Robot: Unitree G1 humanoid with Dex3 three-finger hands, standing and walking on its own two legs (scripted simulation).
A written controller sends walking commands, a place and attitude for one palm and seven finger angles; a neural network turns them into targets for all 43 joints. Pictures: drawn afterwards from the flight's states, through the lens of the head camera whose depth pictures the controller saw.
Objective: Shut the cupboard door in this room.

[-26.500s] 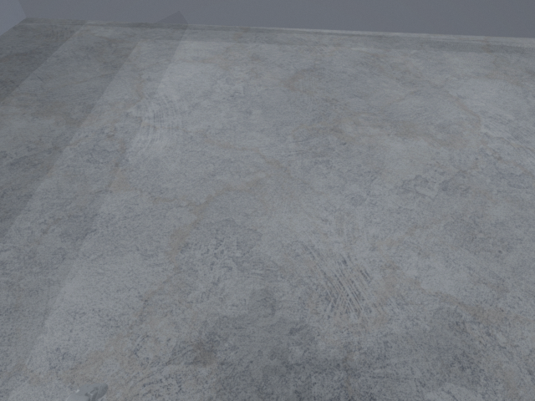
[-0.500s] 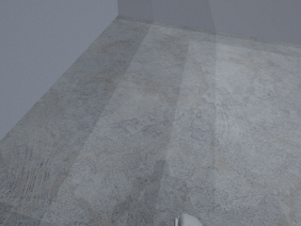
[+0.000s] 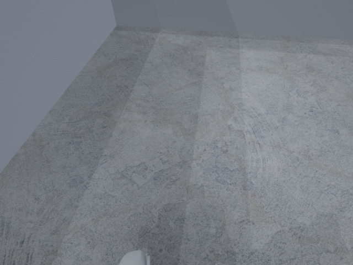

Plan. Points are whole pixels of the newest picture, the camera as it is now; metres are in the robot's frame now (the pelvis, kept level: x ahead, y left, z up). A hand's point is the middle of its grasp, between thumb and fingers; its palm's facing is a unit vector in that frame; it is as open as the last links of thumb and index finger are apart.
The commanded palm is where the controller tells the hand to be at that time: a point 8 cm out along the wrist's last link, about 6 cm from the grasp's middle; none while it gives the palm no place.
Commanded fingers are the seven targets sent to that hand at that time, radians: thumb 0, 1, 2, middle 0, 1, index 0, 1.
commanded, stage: walk around to get in front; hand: left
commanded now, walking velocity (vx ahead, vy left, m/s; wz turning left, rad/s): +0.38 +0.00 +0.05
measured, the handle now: out of the picture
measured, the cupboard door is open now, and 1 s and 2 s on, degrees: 90 90 90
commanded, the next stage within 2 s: walk to a spot facing it in 1.18 s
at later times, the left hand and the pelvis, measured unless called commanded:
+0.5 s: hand (93, 234) +0.23 +0.25 -0.17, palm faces +0.03 -0.99 -0.15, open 7.4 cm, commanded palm none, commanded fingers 0.00 0.90 0.90 -0.20 -0.30 -0.20 -0.30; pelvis +0.21 +0.07 +0.01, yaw -1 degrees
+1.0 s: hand (135, 154) +0.50 +0.17 -0.16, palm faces -0.01 -0.97 -0.23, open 7.1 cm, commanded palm none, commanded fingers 0.00 0.90 0.90 -0.20 -0.30 -0.20 -0.30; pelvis +0.41 -0.01 +0.00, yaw -4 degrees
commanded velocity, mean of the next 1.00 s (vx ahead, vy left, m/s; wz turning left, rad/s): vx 0.38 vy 0.00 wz -0.04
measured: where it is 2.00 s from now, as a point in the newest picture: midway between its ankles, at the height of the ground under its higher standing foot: (179, 193)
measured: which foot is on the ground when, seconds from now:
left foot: up 0.00-0.22, down 0.24-0.80, up 0.82-1.00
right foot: down 0.00-0.26, up 0.28-0.78, down 0.80-1.00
